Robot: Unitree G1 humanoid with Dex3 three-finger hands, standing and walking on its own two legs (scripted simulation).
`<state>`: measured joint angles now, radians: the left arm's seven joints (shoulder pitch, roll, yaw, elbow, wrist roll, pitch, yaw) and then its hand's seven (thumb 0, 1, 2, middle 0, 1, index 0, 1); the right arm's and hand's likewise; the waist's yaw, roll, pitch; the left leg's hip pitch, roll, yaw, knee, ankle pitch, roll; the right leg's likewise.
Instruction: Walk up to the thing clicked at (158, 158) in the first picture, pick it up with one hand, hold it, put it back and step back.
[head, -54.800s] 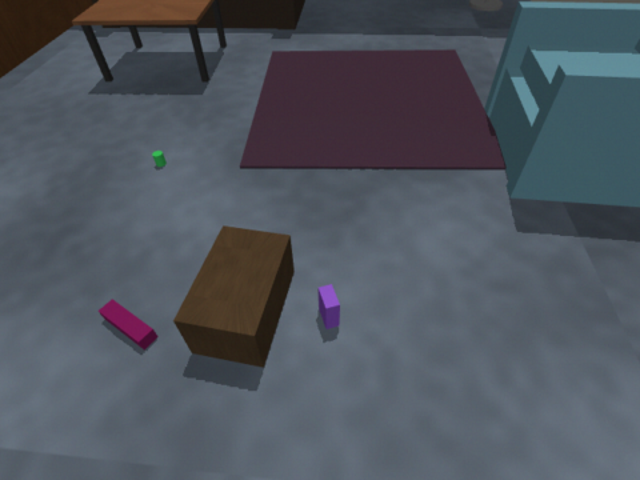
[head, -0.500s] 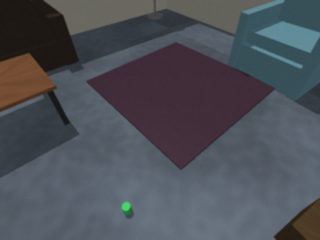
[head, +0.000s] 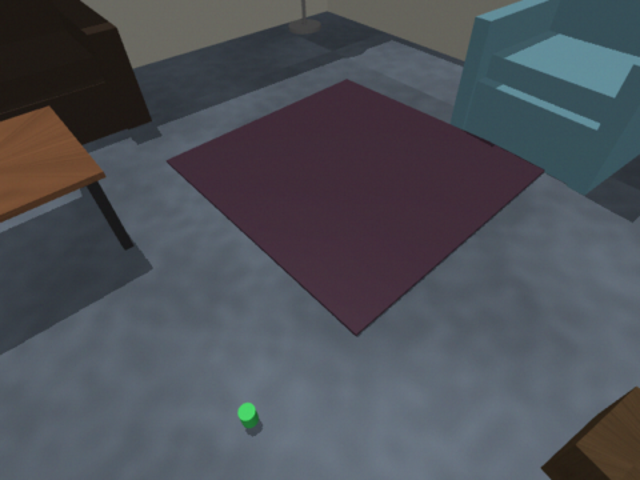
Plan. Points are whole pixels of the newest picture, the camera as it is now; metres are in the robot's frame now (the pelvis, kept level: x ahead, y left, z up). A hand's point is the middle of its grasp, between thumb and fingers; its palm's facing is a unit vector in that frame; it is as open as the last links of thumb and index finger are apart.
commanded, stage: stand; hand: left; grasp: from above
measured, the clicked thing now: (248, 415) +0.46 +0.27 -0.75
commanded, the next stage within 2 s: step back in 1.32 s
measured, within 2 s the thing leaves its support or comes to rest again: neither
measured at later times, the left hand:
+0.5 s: hand out of the picture +0.08 +0.24 -0.16, palm faces +0.02 -0.94 -0.34, open 7.4 cm
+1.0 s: hand out of the picture +0.09 +0.23 -0.16, palm faces +0.00 -0.94 -0.33, open 7.4 cm
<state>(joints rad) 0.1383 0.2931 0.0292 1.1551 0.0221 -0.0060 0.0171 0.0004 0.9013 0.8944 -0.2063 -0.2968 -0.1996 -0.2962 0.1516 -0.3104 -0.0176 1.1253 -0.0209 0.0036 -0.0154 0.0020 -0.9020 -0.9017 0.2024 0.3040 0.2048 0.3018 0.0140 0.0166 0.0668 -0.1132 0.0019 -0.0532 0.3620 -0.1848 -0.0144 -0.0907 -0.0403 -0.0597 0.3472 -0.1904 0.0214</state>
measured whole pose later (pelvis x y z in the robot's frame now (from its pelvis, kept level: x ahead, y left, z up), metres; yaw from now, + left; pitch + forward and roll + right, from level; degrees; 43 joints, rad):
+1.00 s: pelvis +0.02 -0.01 +0.00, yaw +0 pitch -2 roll +0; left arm 0.10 0.32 0.02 1.15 0.01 -0.01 0.00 0.00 0.90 0.89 -0.21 -0.30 -0.20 -0.30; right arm 0.11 -0.33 0.00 1.14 -0.01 0.00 -0.01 0.00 -0.90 -0.90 0.20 0.30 0.21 0.30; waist 0.01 0.01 0.06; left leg -0.10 0.02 -0.05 0.32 -0.18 -0.03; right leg -0.09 -0.02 -0.06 0.32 -0.20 0.00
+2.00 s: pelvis -0.11 +0.04 -0.03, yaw -4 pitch -2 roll +0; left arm 0.11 0.38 0.07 0.89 0.01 0.05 0.00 0.00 0.90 0.89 -0.21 -0.30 -0.20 -0.30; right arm 0.11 -0.36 -0.03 0.84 -0.02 0.03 -0.01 0.00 -0.90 -0.90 0.21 0.30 0.21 0.30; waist -0.01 -0.01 0.21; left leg -0.38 0.01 0.05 0.65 -0.23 0.04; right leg -0.28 0.03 0.06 0.77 -0.46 -0.01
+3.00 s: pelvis -0.42 +0.03 -0.02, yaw -2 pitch -2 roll +2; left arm 0.19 0.36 0.07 0.81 0.04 0.04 0.01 0.00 0.90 0.89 -0.21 -0.30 -0.20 -0.30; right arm 0.21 -0.42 -0.05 0.86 -0.01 0.05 -0.03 0.00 -0.90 -0.90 0.20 0.30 0.21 0.30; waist 0.02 0.02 0.16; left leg -0.41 -0.10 -0.11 1.03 -0.51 -0.02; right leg -0.33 -0.03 0.01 0.64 -0.27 -0.01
